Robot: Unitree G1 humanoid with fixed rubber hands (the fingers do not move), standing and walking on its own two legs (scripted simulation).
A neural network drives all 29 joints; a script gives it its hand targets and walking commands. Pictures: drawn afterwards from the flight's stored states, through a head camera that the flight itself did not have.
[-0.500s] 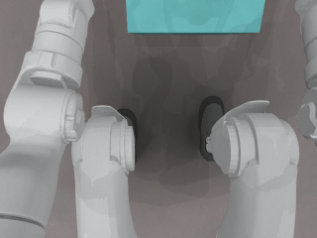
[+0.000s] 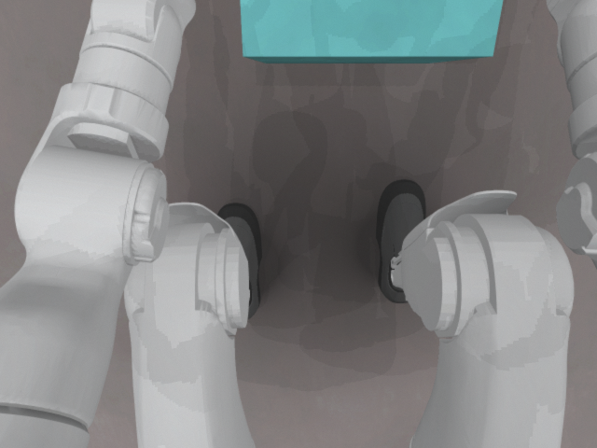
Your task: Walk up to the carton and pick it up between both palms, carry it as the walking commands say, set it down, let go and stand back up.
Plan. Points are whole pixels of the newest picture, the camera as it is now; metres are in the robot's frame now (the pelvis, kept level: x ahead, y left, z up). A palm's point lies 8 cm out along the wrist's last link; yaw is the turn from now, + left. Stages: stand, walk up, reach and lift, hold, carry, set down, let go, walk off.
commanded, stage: reach and lift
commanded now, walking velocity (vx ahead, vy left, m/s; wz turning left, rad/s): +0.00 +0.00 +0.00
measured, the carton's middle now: out of the picture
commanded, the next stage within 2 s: none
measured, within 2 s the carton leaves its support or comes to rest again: leaves its support in 1.14 s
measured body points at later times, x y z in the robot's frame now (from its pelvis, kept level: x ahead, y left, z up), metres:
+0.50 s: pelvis +0.00 +0.00 +0.01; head +0.39 -0.03 +0.22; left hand +0.57 +0.09 -0.20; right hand +0.55 -0.23 -0.20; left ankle +0.11 +0.13 -0.33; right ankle +0.13 -0.14 -0.33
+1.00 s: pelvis +0.00 +0.00 +0.00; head +0.38 -0.03 +0.22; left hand +0.57 +0.09 -0.20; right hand +0.55 -0.23 -0.20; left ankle +0.11 +0.13 -0.33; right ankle +0.13 -0.14 -0.33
